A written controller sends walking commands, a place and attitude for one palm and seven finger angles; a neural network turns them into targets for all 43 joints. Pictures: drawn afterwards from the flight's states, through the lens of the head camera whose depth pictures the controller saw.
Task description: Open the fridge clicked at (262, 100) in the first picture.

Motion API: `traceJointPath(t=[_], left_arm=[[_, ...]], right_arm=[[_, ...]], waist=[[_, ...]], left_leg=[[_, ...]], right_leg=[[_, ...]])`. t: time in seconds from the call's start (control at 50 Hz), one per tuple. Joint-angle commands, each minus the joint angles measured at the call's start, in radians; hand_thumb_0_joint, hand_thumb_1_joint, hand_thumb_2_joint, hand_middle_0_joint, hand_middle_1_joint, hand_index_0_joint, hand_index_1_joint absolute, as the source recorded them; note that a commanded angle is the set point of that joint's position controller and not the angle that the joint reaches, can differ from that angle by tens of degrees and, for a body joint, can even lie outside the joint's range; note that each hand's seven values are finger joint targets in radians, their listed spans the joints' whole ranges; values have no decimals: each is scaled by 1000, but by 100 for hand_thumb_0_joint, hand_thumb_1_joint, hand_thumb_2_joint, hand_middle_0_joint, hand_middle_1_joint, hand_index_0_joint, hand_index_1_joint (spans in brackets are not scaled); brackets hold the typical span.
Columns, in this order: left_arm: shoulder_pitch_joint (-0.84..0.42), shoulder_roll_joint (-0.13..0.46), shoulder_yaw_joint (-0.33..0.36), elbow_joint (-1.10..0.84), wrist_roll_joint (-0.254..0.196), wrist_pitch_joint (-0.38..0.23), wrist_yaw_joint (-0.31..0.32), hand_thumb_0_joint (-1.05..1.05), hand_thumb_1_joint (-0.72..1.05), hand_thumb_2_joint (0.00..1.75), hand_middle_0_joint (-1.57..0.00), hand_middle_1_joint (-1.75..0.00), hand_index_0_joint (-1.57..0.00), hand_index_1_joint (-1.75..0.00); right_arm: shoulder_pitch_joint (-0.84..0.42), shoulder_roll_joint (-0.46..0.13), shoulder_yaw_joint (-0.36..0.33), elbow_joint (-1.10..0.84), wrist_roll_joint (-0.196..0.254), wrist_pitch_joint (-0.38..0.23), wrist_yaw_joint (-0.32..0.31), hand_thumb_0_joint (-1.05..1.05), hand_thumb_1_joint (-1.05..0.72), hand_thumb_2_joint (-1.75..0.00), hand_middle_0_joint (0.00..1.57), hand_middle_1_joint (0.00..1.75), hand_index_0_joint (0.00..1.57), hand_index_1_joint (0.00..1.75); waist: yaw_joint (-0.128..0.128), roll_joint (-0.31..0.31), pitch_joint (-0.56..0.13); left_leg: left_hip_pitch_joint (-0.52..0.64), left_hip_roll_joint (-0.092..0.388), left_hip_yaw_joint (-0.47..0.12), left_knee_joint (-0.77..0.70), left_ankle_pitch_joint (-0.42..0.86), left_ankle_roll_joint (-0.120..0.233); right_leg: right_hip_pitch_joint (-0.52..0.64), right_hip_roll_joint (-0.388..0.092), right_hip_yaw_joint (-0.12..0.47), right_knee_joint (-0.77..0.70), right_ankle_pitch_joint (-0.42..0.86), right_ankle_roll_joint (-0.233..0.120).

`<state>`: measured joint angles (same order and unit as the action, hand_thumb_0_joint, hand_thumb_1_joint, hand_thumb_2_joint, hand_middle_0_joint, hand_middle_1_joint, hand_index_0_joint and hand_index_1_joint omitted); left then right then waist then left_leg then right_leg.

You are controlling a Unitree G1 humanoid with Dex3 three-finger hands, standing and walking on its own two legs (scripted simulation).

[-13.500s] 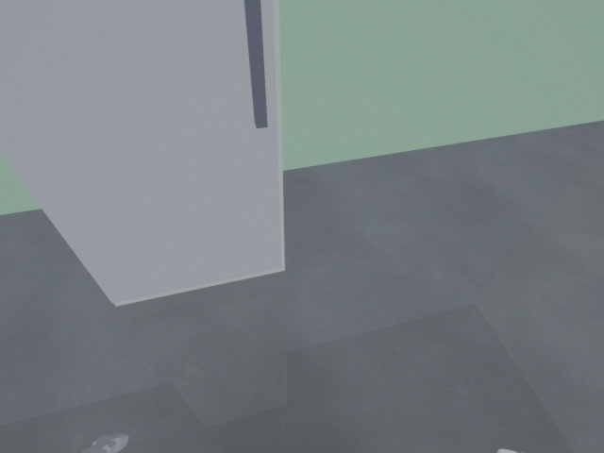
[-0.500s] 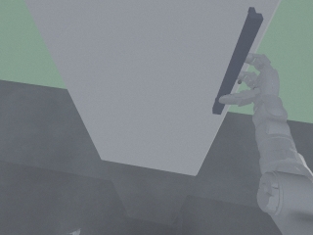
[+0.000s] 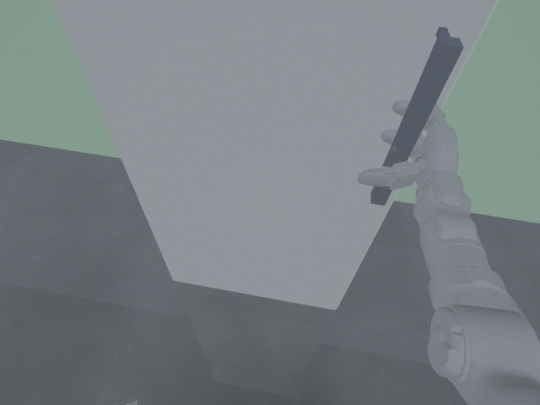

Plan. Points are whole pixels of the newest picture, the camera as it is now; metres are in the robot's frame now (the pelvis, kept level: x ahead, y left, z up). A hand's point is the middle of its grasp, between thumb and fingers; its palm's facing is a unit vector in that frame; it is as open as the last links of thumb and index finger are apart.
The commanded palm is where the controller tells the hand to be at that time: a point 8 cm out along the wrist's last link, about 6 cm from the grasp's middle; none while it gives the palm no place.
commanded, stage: slide the fingers in behind the handle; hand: right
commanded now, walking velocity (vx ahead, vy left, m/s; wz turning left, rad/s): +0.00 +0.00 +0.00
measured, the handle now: (404, 130) +0.52 -0.13 +0.15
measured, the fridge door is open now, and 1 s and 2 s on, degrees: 0 0 0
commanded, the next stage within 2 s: grip the handle and tug to test in 0.52 s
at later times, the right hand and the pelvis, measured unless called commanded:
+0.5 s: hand (393, 149) +0.47 -0.11 +0.15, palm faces +0.02 +1.00 +0.00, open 14.0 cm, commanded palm +0.44 -0.16 +0.16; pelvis +0.00 +0.00 +0.00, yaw +0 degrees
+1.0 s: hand (396, 150) +0.47 -0.12 +0.15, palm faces +0.02 +1.00 -0.01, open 10.6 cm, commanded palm +0.44 -0.17 +0.16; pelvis -0.01 -0.01 +0.00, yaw +0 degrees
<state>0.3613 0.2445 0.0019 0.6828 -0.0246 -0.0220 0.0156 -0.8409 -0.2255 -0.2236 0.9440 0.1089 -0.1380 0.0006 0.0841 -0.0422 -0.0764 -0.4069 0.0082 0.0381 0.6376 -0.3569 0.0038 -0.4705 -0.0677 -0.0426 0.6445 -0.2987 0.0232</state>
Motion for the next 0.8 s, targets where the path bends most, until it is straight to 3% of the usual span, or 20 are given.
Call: traceJointPath(t=[0.0,0.18,0.22,0.26,0.28,0.3,0.32,0.36,0.38,0.42,0.5,0.54,0.6,0.66,0.7,0.78], left_arm=[[27,137,48,-102,-5,-28,17,0,90,90,-20,-30,-20,-30],[38,140,49,-93,-2,-29,20,0,90,90,-20,-30,-20,-30],[33,139,49,-95,-3,-31,19,0,90,90,-20,-30,-20,-30],[33,138,50,-93,-4,-31,18,0,90,90,-20,-30,-20,-30],[37,140,51,-96,-2,-32,18,0,90,90,-20,-30,-20,-30],[30,139,52,-94,-6,-32,17,0,90,90,-20,-30,-20,-30],[30,136,52,-92,-6,-33,16,0,90,90,-20,-30,-20,-30],[31,140,52,-89,-5,-34,15,0,90,90,-20,-30,-20,-30],[39,145,53,-88,-2,-32,16,0,90,90,-20,-30,-20,-30],[32,144,52,-93,-5,-29,17,0,90,90,-20,-30,-20,-30],[30,139,51,-93,-5,-30,15,0,90,90,-20,-30,-20,-30],[36,144,53,-89,-3,-30,16,0,90,90,-20,-30,-20,-30],[29,140,52,-100,-3,-31,14,0,90,90,-20,-30,-20,-30],[21,135,53,-101,-5,-31,12,0,90,90,-20,-30,-20,-30],[19,136,53,-102,-9,-31,10,0,90,90,-20,-30,-20,-30],[25,146,52,-93,-6,-26,20,0,90,90,-20,-30,-20,-30]], right_arm=[[-509,-179,-11,-210,-5,-67,-4,0,50,-30,30,120,30,120],[-540,-198,-19,-179,0,-99,7,0,50,-30,30,120,30,120],[-565,-203,-22,-205,2,-107,7,0,50,-30,30,120,30,120],[-557,-197,-18,-215,3,-114,8,0,50,-30,30,120,30,120],[-540,-185,-11,-214,5,-115,5,0,50,-30,30,120,30,120],[-557,-182,-6,-232,7,-118,5,0,50,-30,30,120,30,120],[-540,-154,12,-212,9,-113,6,0,50,-30,30,120,30,120],[-548,-161,6,-209,11,-108,4,0,50,-30,30,120,30,120],[-519,-188,-22,-192,10,-104,-2,0,50,-30,30,120,30,120],[-534,-200,-24,-212,3,-102,-5,0,50,-30,30,120,30,120],[-529,-161,1,-206,3,-98,-7,0,50,-30,30,120,30,120],[-526,-205,-40,-210,5,-99,-8,0,50,-30,30,120,30,120],[-489,-194,-34,-252,4,-104,-7,0,50,-30,30,120,30,120],[-478,-159,-1,-269,0,-97,0,0,36,-36,32,122,32,122],[-478,-119,35,-254,1,-84,0,0,27,-40,32,123,32,123],[-528,-165,-3,-224,13,-64,-7,0,8,-48,35,126,35,126]], waist=[[8,72,-305],[14,87,-332],[12,35,-356],[8,35,-360],[11,64,-366],[15,33,-374],[16,49,-350],[16,46,-338],[9,89,-336],[7,62,-345],[13,58,-327],[4,75,-339],[-11,49,-377],[-3,25,-349],[10,45,-314],[14,101,-274]], left_leg=[[66,-36,-8,-88,413,1],[75,-35,-11,-86,414,1],[66,-35,-14,-83,417,1],[69,-37,-10,-81,424,4],[79,-39,-7,-80,428,4],[63,-39,-8,-79,428,3],[56,-41,-4,-81,421,4],[46,-41,-2,-85,398,3],[67,-42,-1,-86,407,3],[70,-40,-5,-81,414,4],[46,-42,0,-84,407,4],[64,-42,-3,-83,412,5],[87,-42,2,-71,446,9],[60,-43,3,-77,429,9],[34,-45,7,-86,398,7],[40,-43,6,-101,346,6]], right_leg=[[195,69,12,-38,241,-59],[198,71,16,-30,238,-61],[218,72,13,-28,242,-59],[227,70,16,-30,257,-56],[227,70,19,-28,267,-58],[244,67,18,-29,270,-56],[238,67,19,-29,267,-55],[232,66,20,-33,246,-54],[216,67,19,-33,254,-58],[218,67,19,-38,257,-56],[232,63,19,-37,265,-55],[226,63,19,-37,266,-55],[248,62,19,-38,313,-52],[259,58,17,-35,309,-49],[252,56,20,-39,282,-50],[214,58,28,-51,225,-54]])
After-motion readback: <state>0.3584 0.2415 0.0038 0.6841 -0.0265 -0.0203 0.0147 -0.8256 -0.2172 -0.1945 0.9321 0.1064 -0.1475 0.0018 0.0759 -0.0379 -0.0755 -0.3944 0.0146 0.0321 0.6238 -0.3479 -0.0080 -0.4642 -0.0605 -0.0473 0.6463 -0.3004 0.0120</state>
